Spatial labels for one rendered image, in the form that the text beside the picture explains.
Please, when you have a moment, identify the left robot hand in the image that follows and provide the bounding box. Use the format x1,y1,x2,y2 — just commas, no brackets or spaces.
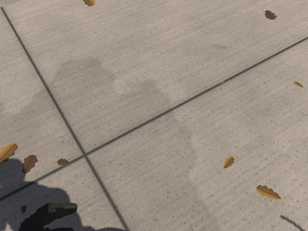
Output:
18,202,78,231

